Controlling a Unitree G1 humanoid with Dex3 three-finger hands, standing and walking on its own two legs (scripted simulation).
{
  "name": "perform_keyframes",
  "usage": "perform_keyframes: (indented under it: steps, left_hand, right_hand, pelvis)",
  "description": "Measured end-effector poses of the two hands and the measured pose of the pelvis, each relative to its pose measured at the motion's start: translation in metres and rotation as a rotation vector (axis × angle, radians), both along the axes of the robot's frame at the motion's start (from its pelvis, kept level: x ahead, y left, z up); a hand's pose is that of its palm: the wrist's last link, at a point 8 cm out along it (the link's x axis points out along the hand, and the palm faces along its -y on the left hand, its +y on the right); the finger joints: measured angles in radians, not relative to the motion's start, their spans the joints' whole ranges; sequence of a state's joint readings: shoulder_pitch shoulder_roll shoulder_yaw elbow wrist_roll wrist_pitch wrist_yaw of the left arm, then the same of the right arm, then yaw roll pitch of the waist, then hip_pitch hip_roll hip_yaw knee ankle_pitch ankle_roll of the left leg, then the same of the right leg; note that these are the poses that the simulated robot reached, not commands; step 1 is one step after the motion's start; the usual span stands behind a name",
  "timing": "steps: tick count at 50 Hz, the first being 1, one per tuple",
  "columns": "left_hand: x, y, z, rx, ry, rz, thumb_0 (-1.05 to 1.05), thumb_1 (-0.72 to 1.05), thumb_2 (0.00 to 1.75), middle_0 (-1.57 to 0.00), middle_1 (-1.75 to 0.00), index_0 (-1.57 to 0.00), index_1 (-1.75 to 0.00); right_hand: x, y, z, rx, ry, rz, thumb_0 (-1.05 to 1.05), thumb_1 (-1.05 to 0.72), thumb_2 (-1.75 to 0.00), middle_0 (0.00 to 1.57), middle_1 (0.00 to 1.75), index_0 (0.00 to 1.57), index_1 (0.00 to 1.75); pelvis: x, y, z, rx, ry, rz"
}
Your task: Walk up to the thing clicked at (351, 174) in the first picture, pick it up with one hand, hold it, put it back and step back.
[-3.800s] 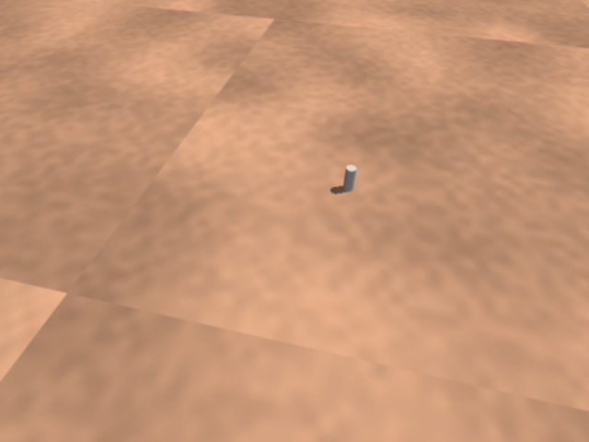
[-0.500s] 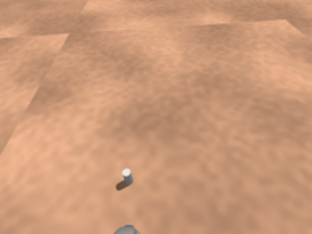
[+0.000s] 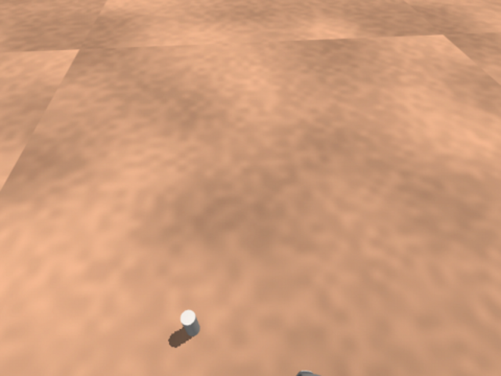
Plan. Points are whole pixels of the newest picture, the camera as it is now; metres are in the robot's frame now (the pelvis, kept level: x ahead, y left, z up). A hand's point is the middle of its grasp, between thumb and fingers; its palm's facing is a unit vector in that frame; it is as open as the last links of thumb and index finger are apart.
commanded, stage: walk up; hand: left
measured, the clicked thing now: (190, 323) +0.41 +0.22 -0.69
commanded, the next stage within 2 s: stand in 1.58 s
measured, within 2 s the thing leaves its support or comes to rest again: neither
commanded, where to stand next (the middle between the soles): +0.09 +0.02 m, yaw -1 degrees
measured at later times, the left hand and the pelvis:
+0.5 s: hand out of the picture +0.14 +0.28 -0.15, palm faces -0.02 -0.94 -0.35, open 7.4 cm; pelvis +0.07 +0.02 +0.01, yaw -1 degrees
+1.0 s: hand (100, 365) +0.18 +0.26 -0.13, palm faces -0.04 -0.94 -0.35, open 7.4 cm; pelvis +0.08 +0.01 +0.02, yaw -2 degrees
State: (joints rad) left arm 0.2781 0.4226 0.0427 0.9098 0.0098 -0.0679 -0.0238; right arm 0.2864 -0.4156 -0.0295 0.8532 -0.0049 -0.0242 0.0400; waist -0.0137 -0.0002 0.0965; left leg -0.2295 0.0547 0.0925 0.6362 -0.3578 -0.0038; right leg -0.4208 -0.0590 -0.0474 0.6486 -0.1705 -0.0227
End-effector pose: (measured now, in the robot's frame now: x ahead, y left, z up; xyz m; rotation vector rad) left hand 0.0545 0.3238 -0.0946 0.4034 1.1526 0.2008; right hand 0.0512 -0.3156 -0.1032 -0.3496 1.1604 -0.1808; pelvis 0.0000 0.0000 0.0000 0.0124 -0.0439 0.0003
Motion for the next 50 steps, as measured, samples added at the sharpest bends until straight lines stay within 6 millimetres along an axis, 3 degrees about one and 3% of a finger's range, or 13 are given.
perform_keyframes:
  steps: [3,7,11,17,24,35,42,50]
  left_hand:
    - [0.018,-0.008,-0.003,0.02,-0.025,0.003,0.0,0.91,0.9,-0.21,-0.3,-0.2,-0.3]
    - [0.033,-0.015,0.004,0.012,-0.041,0.004,0.0,0.91,0.9,-0.21,-0.3,-0.21,-0.3]
    - [0.043,-0.009,0.006,0.012,-0.037,0.005,0.0,0.9,0.9,-0.21,-0.3,-0.21,-0.3]
    - [0.059,0.007,-0.012,-0.014,0.0,0.043,0.01,0.9,0.9,-0.21,-0.3,-0.21,-0.3]
    - [0.077,0.003,-0.018,-0.058,0.031,0.044,0.01,0.91,0.9,-0.21,-0.3,-0.2,-0.3]
    - [0.099,-0.007,-0.007,-0.066,0.048,0.045,0.01,0.91,0.9,-0.21,-0.3,-0.2,-0.3]
    - [0.111,-0.011,0.001,-0.062,0.038,0.042,0.01,0.91,0.9,-0.21,-0.3,-0.2,-0.3]
    - [0.118,-0.016,0.004,-0.062,0.042,0.029,0.0,0.91,0.9,-0.21,-0.3,-0.2,-0.3]
  right_hand:
    - [0.017,-0.004,-0.019,0.017,0.017,-0.008,0.01,-0.91,-0.89,0.2,0.3,0.21,0.3]
    - [0.039,0.003,-0.024,0.032,0.035,0.011,0.01,-0.91,-0.89,0.2,0.3,0.21,0.3]
    - [0.055,0.01,-0.021,0.032,0.038,0.028,0.01,-0.91,-0.89,0.2,0.3,0.21,0.3]
    - [0.065,0.021,-0.015,-0.005,0.036,0.001,0.01,-0.91,-0.89,0.2,0.3,0.21,0.3]
    - [0.088,0.032,-0.002,0.003,0.036,-0.006,0.01,-0.91,-0.89,0.2,0.3,0.21,0.3]
    - [0.133,0.035,0.007,0.03,-0.016,-0.013,0.01,-0.91,-0.89,0.2,0.3,0.21,0.3]
    - [0.136,0.032,0.009,0.038,-0.015,-0.037,0.0,-0.91,-0.89,0.2,0.3,0.21,0.3]
    - [0.115,0.027,0.006,0.04,0.036,-0.069,0.0,-0.91,-0.89,0.2,0.3,0.21,0.3]
  pelvis:
    - [0.013,-0.007,-0.01,-0.013,-0.002,-0.004]
    - [0.024,-0.005,-0.006,-0.011,-0.001,0.002]
    - [0.034,0.001,-0.003,-0.012,0.009,0.004]
    - [0.049,0.015,-0.006,0.0,0.006,-0.006]
    - [0.065,0.018,0.004,-0.018,0.004,-0.01]
    - [0.078,0.016,0.017,-0.014,0.004,-0.017]
    - [0.081,0.014,0.021,-0.01,-0.001,-0.025]
    - [0.082,0.012,0.024,-0.009,0.002,-0.029]
